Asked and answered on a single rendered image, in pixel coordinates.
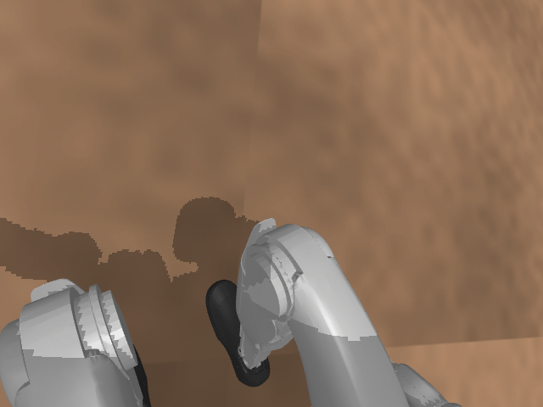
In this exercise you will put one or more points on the right robot hand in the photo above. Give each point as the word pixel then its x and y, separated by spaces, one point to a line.
pixel 419 392

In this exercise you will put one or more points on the left robot foot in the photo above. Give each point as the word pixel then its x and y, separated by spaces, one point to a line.
pixel 142 379

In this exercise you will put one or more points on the right robot foot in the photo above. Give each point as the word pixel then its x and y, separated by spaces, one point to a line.
pixel 221 308

